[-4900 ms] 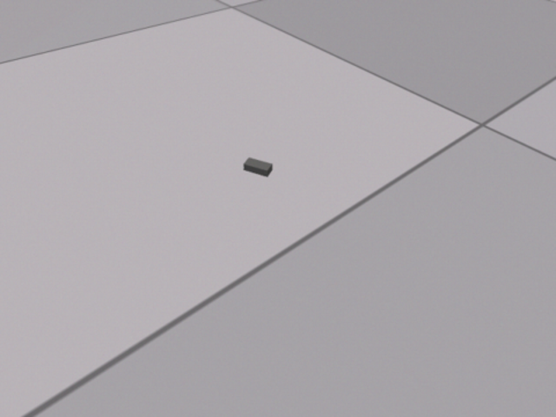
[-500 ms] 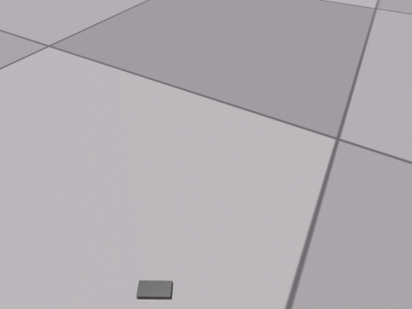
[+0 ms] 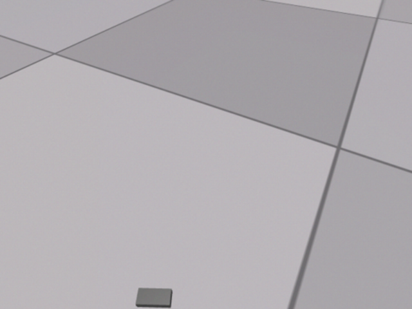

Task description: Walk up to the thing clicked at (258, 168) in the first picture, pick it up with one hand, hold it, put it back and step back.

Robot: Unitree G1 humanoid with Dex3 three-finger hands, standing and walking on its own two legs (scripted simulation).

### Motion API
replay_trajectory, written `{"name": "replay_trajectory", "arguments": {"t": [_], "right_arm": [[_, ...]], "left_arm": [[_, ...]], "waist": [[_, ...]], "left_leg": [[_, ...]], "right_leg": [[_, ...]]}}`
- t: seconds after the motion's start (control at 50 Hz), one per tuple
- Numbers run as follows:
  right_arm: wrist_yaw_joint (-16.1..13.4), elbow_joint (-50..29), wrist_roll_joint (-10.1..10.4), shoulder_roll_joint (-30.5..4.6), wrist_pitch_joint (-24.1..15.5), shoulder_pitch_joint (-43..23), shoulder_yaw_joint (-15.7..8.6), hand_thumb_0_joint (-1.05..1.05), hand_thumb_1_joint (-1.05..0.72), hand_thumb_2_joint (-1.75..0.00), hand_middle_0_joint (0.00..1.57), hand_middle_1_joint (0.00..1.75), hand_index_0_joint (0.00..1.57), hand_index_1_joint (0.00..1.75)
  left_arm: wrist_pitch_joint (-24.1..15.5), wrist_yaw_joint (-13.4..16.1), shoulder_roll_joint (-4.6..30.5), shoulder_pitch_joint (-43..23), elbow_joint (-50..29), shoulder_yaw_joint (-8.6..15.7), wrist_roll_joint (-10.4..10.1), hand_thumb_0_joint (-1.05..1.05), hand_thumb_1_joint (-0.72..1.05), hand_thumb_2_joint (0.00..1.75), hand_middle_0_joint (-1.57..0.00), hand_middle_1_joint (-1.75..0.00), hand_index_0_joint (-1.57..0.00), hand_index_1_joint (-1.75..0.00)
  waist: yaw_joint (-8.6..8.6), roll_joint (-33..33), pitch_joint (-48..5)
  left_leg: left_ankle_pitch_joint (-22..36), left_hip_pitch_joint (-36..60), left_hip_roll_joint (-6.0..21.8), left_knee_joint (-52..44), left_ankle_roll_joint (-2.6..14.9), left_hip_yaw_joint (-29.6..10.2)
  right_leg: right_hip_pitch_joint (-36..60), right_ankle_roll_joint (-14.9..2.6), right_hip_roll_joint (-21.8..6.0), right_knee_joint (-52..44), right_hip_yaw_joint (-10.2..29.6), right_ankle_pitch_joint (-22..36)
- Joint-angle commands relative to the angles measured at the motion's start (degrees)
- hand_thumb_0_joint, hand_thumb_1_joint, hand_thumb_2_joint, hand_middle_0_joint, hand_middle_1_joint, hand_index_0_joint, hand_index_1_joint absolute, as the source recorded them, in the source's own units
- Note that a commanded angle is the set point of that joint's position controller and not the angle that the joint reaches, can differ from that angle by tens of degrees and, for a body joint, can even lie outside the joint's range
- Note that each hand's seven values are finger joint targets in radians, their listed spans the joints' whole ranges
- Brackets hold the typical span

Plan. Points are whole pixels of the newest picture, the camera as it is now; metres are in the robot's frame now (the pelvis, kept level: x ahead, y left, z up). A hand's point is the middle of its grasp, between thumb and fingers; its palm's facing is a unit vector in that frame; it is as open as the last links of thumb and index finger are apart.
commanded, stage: walk up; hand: left
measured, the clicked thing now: (154, 297) +0.38 +0.24 -0.76
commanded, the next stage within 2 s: stand in 0.42 s
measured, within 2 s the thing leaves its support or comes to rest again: neither
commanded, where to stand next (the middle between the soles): +0.05 -0.01 m, yaw +0 degrees
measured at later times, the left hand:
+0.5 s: hand out of the picture +0.10 +0.25 -0.16, palm faces +0.00 -0.95 -0.32, open 7.3 cm
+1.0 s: hand out of the picture +0.09 +0.26 -0.15, palm faces -0.02 -0.94 -0.34, open 7.3 cm
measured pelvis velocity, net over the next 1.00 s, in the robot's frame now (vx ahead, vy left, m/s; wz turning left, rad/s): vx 0.01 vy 0.00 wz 0.00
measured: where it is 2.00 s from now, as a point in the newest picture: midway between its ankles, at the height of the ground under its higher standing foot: outside the picture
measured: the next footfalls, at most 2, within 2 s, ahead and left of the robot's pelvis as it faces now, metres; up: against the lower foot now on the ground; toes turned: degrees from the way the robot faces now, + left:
none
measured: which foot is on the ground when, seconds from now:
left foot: down 0.00-1.00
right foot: down 0.00-1.00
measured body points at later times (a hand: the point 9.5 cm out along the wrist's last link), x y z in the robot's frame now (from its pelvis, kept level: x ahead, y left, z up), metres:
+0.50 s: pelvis +0.01 +0.00 +0.00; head +0.02 +0.01 +0.45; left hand +0.10 +0.30 -0.13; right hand +0.09 -0.30 -0.13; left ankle +0.02 +0.14 -0.75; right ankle +0.00 -0.12 -0.75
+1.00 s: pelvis +0.01 +0.00 +0.00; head +0.02 +0.00 +0.45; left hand +0.09 +0.30 -0.13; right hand +0.09 -0.30 -0.13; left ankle +0.02 +0.14 -0.75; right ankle +0.00 -0.12 -0.75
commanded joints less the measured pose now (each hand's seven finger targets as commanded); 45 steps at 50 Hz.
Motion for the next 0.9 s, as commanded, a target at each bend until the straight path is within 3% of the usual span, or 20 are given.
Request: {"name": "replay_trajectory", "arguments": {"t": [0.0, 0.22, 0.38, 0.44, 0.6, 0.88], "right_arm": [[-0.94, -3.65, 0.15, -11.98, -1.01, -2.71, -2.40, 0.00, -0.90, -0.90, 0.20, 0.30, 0.20, 0.30], [-1.11, -3.77, 0.06, -11.43, -0.74, -2.38, -2.50, 0.00, -0.90, -0.90, 0.20, 0.30, 0.20, 0.30], [-1.24, -3.82, 0.04, -11.20, -0.69, -1.76, -2.64, 0.00, -0.90, -0.90, 0.20, 0.30, 0.20, 0.30], [-1.01, -4.12, 0.00, -11.01, -0.23, -3.24, -2.69, 0.00, -0.90, -0.90, 0.20, 0.30, 0.20, 0.30], [-0.70, -3.82, -0.07, -11.10, -0.04, -3.44, -2.63, 0.00, -0.90, -0.90, 0.20, 0.30, 0.20, 0.30], [-0.54, -3.79, -0.04, -10.90, -0.05, -3.31, -2.61, 0.00, -0.90, -0.90, 0.20, 0.30, 0.20, 0.30]], "left_arm": [[-1.55, 0.55, 12.38, -3.80, -3.86, 2.18, 0.16, 0.00, 0.90, 0.90, -0.20, -0.30, -0.20, -0.30], [-1.26, 0.71, 12.19, -2.65, -3.93, 2.47, 0.08, 0.00, 0.90, 0.90, -0.20, -0.30, -0.20, -0.30], [-1.18, 0.84, 12.02, -2.95, -4.32, 2.56, 0.28, 0.00, 0.90, 0.90, -0.20, -0.30, -0.20, -0.30], [-1.86, 1.35, 12.15, -2.44, -4.08, 1.89, 0.02, 0.00, 0.90, 0.90, -0.20, -0.30, -0.20, -0.30], [-2.07, 1.34, 12.27, -2.47, -3.99, 1.34, 0.10, 0.00, 0.90, 0.90, -0.20, -0.30, -0.20, -0.30], [-2.17, 1.48, 12.68, -1.83, -4.14, 0.97, 0.08, 0.00, 0.90, 0.90, -0.20, -0.30, -0.20, -0.30]], "waist": [[0.06, -0.10, -6.01], [0.23, 0.05, -4.60], [-0.02, -0.22, -5.65], [0.26, 1.38, -5.40], [0.19, 1.20, -5.52], [0.04, 0.34, -5.95]], "left_leg": [[4.91, 1.53, 5.07, -3.19, 2.58, -4.40], [6.31, 1.01, 4.66, -3.31, 2.30, -4.52], [8.98, 0.97, 5.02, -3.49, 2.31, -4.42], [12.79, 2.23, 6.05, -4.20, 1.70, -5.06], [7.46, 2.44, 5.96, -5.76, 1.84, -4.74], [10.18, 4.03, 6.03, -5.35, 1.71, -4.59]], "right_leg": [[0.93, -1.45, -6.66, -5.03, 5.95, 4.07], [0.58, -1.10, -6.16, -5.01, 5.47, 4.19], [2.66, -1.12, -6.34, -4.54, 4.86, 7.14], [2.87, -0.93, -6.87, -4.74, 4.96, 10.46], [2.66, -0.80, -7.17, -5.93, 5.34, 6.23], [2.21, -1.02, -7.33, -5.70, 5.33, 8.56]]}}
